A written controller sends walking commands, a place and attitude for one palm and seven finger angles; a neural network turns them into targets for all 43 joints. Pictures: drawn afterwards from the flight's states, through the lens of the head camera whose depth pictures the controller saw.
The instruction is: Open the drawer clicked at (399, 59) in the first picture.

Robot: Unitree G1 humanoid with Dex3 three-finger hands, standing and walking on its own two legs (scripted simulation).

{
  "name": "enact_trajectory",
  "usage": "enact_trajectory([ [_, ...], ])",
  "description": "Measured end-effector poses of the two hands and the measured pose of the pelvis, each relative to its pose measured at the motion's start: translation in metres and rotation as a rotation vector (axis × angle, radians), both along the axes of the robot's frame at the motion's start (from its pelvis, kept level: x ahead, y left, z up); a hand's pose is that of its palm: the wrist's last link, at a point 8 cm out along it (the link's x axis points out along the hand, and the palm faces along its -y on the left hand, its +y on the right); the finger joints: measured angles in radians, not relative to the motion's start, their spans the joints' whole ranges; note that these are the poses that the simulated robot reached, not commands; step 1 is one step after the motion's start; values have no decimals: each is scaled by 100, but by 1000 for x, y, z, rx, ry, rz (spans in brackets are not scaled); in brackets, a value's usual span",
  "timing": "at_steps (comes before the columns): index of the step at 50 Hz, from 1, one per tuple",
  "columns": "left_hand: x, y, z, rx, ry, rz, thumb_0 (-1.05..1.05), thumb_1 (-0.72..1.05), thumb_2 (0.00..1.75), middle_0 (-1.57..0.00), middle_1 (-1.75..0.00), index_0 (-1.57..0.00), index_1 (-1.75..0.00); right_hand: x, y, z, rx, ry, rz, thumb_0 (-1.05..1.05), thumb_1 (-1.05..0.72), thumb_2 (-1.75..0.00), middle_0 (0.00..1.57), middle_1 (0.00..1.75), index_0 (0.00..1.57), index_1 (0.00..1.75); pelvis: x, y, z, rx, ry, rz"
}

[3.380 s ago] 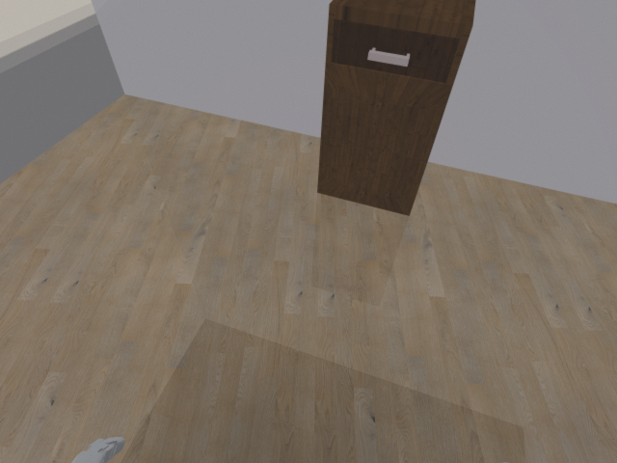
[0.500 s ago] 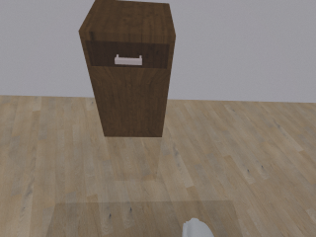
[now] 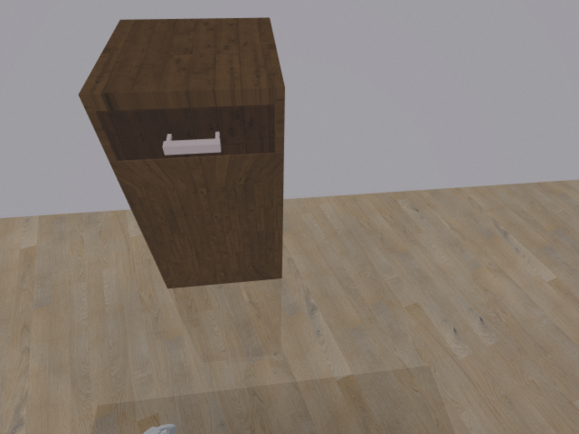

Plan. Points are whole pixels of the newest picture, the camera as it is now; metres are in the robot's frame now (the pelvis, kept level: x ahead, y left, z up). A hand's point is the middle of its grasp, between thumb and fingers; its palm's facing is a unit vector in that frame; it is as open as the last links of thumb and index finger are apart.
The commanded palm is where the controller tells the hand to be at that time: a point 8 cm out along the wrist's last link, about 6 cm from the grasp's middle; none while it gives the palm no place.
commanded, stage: take the last steps up to it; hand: left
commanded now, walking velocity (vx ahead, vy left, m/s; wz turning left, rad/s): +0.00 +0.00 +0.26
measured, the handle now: (193, 141) +0.76 +0.25 -0.05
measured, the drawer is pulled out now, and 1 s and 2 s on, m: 0.00 0.00 0.00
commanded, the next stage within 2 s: come to a stop and stand still in 0.96 s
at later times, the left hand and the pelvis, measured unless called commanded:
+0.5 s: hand out of the picture +0.06 +0.18 -0.16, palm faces +0.09 -0.97 -0.20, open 7.3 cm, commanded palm none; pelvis +0.06 +0.00 +0.00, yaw +3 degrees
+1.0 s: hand out of the picture +0.10 +0.16 -0.18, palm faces +0.18 -0.98 -0.11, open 7.3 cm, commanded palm none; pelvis +0.20 +0.03 +0.00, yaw +4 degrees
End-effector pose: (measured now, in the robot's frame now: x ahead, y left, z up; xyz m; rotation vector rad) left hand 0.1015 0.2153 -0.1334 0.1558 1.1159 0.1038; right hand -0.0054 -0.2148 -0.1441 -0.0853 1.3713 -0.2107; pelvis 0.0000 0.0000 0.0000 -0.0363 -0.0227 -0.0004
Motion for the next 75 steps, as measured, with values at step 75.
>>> enact_trajectory([
  [75,212,6,12,53,68,128,0,91,90,-20,-30,-21,-30,281,-19,-3,22,53,107,1,-91,-90,20,30,20,30,243,-9,6,61,21,91],
])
